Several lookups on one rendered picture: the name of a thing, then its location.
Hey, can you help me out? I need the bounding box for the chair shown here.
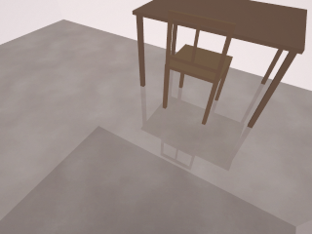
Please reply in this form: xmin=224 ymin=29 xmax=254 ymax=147
xmin=162 ymin=10 xmax=236 ymax=125

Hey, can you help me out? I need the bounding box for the table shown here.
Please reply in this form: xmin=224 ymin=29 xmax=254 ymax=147
xmin=132 ymin=0 xmax=307 ymax=128

